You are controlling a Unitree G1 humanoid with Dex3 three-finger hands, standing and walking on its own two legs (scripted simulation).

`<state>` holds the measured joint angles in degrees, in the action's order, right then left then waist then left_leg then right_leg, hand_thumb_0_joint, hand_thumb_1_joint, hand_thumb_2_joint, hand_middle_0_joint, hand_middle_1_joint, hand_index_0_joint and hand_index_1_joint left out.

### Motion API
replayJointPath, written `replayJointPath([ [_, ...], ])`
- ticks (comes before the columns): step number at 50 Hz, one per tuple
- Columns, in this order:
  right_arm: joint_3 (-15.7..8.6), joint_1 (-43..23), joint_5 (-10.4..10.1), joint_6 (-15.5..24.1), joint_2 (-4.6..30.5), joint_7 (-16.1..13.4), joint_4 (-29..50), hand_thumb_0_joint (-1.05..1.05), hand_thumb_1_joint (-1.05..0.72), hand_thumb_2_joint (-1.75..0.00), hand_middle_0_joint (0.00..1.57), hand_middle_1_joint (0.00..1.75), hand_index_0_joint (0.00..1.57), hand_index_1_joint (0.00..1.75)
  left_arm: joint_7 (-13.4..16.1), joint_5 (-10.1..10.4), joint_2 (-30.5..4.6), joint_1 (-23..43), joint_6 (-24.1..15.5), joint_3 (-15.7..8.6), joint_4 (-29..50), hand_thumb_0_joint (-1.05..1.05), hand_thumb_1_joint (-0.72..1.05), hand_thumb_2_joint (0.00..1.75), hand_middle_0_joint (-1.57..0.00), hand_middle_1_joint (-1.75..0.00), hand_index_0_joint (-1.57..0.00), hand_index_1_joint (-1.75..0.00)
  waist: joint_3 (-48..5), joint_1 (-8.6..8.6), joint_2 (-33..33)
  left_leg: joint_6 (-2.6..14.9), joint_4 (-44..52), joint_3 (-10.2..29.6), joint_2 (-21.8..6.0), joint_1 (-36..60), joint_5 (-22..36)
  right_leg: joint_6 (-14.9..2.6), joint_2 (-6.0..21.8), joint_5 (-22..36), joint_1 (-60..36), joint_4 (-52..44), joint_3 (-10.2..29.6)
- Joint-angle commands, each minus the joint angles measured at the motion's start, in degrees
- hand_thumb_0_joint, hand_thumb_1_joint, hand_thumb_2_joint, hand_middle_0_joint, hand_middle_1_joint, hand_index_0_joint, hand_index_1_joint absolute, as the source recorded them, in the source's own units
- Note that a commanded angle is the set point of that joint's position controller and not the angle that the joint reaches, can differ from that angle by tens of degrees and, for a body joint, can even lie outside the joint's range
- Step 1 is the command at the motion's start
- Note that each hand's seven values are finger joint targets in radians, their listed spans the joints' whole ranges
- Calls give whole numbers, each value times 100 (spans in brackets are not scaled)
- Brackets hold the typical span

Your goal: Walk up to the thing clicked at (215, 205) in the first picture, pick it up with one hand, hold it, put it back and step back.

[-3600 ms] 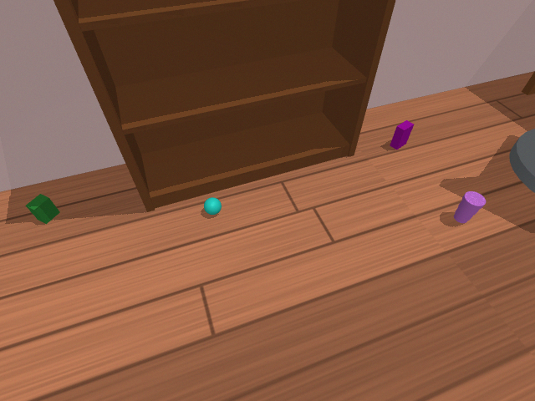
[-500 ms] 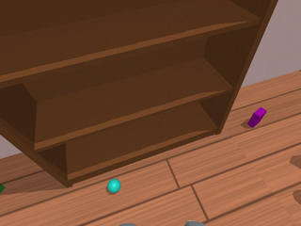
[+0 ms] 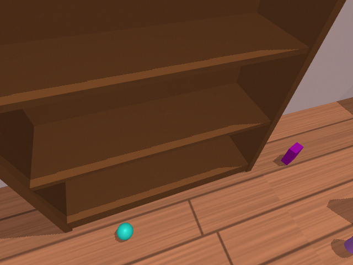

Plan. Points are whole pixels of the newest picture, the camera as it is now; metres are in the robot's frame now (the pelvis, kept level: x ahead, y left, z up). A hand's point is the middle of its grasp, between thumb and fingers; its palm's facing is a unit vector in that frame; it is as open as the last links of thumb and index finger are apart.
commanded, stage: walk up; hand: left
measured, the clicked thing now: (125, 231) +0.41 +0.27 -0.73
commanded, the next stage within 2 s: stand in 1.04 s
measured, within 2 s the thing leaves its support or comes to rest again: neither
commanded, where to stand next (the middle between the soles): +0.06 +0.00 m, yaw +0 degrees
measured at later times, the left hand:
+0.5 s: hand out of the picture +0.09 +0.24 -0.14, palm faces -0.02 -0.94 -0.35, open 7.4 cm
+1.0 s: hand out of the picture +0.11 +0.24 -0.14, palm faces -0.03 -0.94 -0.34, open 7.4 cm
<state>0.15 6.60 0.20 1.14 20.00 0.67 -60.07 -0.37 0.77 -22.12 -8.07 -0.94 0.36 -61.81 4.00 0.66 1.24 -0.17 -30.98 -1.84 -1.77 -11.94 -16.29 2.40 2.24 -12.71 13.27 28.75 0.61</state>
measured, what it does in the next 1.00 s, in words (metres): stands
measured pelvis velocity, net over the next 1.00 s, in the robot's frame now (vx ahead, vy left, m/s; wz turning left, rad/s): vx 0.01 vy -0.01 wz -0.02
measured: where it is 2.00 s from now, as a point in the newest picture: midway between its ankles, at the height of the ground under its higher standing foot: outside the picture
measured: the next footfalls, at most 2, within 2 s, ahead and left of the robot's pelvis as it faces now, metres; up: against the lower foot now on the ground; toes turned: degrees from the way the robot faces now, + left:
none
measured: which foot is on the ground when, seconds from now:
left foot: down 0.00-1.00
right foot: down 0.00-1.00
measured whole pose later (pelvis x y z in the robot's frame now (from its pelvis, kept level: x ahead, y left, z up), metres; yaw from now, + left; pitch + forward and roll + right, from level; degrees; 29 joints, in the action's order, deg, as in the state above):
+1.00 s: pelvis +0.01 -0.01 +0.01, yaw -1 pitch -3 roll +0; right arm -1.1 6.0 0.8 0.3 20.1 0.4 -66.0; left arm -0.4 -0.4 -19.6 -3.9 -0.3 -0.9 -66.1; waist 2.9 -1.0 -0.1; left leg -1.3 -19.4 -2.8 -2.3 -5.3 -11.6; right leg 1.6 1.6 -9.1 8.1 19.7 1.1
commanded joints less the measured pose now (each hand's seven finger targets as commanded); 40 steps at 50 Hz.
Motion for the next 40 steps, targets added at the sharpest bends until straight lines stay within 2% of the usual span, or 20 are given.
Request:
replayJointPath([
  [1, -311, -375, -58, 85, 1349, -87, 202, 0, -90, -90, 20, 30, 20, 30, 80, -34, -1185, 303, -155, -219, 131, 0, 90, 90, -20, -30, -20, -30, -606, -56, -322, 256, 986, 574, -618, 217, 1061, -388, 435, 1331, -427, -501, 379],
  [5, -307, -514, -66, 64, 1294, -76, 38, 0, -90, -90, 20, 30, 20, 30, 82, -40, -1109, 398, -167, -202, -36, 0, 90, 90, -20, -30, -20, -30, -744, -51, -196, 225, 1040, 466, -593, 583, 1388, -356, 510, 1588, -508, -742, 424],
  [13, -316, -683, -30, 20, 1240, -54, -192, 0, -90, -90, 20, 30, 20, 30, 83, -87, -1040, 623, -150, -231, -215, 0, 90, 90, -20, -30, -20, -30, -621, -74, -44, 155, 1393, 421, -589, 784, 1154, -298, 513, 1155, -481, -1128, 439],
  [15, -303, -671, -19, 8, 1217, -49, -229, 0, -90, -90, 20, 30, 20, 30, 79, -92, -1021, 686, -146, -238, -216, 0, 90, 90, -20, -30, -20, -30, -526, -77, -48, 133, 1456, 419, -542, 676, 940, -280, 507, 960, -479, -1232, 471],
  [17, -305, -686, -10, 16, 1236, -48, -265, 0, -90, -90, 20, 30, 20, 30, 78, -110, -1029, 660, -148, -247, -221, 0, 90, 90, -20, -30, -20, -30, -666, -67, -74, 128, 1485, 414, -565, 779, 987, -300, 525, 1073, -550, -1231, 466],
  [25, -299, -549, -2, 18, 1197, -54, -306, 0, -90, -90, 20, 30, 20, 30, 78, -124, -1023, 707, -125, -305, -201, 0, 90, 90, -20, -30, -20, -30, -547, -86, -55, 101, 1519, 398, -536, 697, 887, -300, 488, 823, -524, -1297, 480],
  [31, -295, -489, 16, 26, 1211, -66, -308, 0, -90, -90, 20, 30, 20, 30, 79, -128, -1005, 681, -109, -315, -167, 0, 90, 90, -20, -30, -20, -30, -596, -71, -114, 113, 1535, 393, -555, 660, 967, -298, 474, 1052, -632, -1226, 450],
  [40, -313, -325, 21, 20, 1209, -81, -279, 0, -90, -90, 20, 30, 20, 30, 80, -124, -968, 707, -86, -328, -89, 0, 90, 90, -20, -30, -20, -30, -531, -104, -150, 114, 1522, 374, -558, 641, 934, -329, 439, 933, -578, -1184, 474],
])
